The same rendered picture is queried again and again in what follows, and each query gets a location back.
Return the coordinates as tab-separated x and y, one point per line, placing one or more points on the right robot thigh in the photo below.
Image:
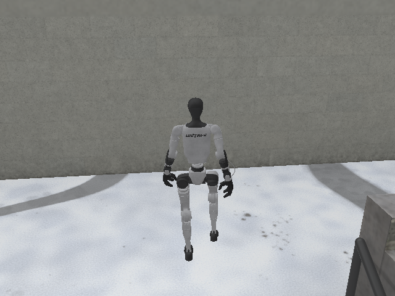
212	182

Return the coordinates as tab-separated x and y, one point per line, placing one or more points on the left robot forearm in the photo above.
168	164

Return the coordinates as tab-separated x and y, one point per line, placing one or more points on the right robot forearm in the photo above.
225	168

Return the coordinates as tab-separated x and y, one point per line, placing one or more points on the right robot upper arm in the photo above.
218	140

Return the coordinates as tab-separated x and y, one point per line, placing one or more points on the robot torso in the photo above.
196	143

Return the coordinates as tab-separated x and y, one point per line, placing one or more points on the left robot upper arm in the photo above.
174	139

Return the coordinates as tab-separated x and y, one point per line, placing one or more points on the robot left hand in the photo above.
170	177

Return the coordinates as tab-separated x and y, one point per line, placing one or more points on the robot right hand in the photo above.
228	189

